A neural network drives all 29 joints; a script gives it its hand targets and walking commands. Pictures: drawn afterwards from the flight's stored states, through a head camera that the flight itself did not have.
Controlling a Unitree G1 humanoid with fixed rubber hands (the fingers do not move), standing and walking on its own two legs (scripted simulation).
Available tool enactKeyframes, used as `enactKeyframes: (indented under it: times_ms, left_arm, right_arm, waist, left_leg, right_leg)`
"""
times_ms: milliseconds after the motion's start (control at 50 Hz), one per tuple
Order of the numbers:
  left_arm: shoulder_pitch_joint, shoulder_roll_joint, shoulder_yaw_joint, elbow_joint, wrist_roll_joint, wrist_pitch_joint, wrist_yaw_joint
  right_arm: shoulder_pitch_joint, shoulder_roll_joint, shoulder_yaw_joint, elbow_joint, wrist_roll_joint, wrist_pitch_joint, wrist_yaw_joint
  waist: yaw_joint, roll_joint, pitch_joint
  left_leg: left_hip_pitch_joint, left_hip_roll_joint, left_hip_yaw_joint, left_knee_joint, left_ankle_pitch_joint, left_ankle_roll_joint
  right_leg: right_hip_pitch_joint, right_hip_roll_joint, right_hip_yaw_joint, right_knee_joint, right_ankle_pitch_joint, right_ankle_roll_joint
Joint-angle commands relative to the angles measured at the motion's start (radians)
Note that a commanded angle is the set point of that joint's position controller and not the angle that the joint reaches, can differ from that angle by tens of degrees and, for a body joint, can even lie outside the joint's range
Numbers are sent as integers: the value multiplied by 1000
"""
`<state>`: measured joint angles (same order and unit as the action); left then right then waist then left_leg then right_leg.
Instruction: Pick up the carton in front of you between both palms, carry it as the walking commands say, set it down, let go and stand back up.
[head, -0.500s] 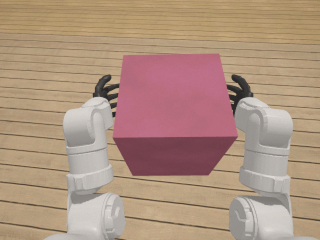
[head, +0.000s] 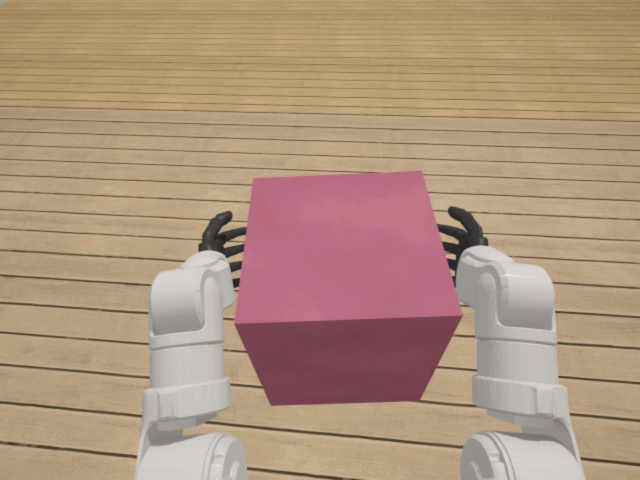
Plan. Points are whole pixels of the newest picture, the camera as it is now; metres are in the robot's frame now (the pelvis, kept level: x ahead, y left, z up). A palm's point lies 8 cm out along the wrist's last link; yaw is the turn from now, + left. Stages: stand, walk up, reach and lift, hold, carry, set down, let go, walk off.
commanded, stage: carry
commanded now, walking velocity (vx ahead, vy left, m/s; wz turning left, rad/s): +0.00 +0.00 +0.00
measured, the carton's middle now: (341, 296) +0.34 +0.00 +0.05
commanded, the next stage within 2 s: none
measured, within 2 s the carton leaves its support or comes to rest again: neither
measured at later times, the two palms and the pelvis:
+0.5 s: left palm (203, 293) +0.28 +0.15 +0.14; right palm (485, 290) +0.29 -0.15 +0.14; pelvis -0.04 +0.00 +0.01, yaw +0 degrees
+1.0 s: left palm (199, 306) +0.27 +0.15 +0.13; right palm (486, 303) +0.27 -0.15 +0.13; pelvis -0.06 +0.00 +0.01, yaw +0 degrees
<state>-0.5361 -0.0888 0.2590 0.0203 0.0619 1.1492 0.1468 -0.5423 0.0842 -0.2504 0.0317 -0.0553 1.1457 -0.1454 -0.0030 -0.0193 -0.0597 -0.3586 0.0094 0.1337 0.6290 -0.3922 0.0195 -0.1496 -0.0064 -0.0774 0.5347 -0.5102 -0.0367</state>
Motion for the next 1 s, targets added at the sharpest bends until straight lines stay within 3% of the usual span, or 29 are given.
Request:
enactKeyframes:
  times_ms: [0, 220, 400, 980]
  left_arm:
    - [-635, -867, -639, -76, -270, -10, -105]
    - [-628, -835, -599, -19, -249, -2, -100]
    - [-653, -849, -582, 10, -252, -1, -95]
    - [-657, -865, -600, -14, -259, -2, -96]
  right_arm:
    - [-638, 874, 633, -76, 269, -10, 97]
    - [-628, 838, 592, -27, 242, 0, 91]
    - [-642, 844, 568, 0, 236, 4, 85]
    - [-652, 857, 587, -32, 254, 1, 93]
  waist:
    - [9, 3, -412]
    - [8, 3, -325]
    - [7, 3, -304]
    - [4, 16, -340]
  left_leg:
    - [223, 125, -127, -34, 500, 64]
    - [188, 122, -132, -111, 337, 53]
    - [178, 120, -133, -145, 256, 47]
    - [179, 129, -145, -153, 275, 48]
  right_leg:
    - [90, -123, 77, -23, 593, -8]
    - [22, -122, 90, -107, 390, -16]
    - [-12, -124, 99, -142, 297, -21]
    - [-29, -113, 94, -120, 261, -23]
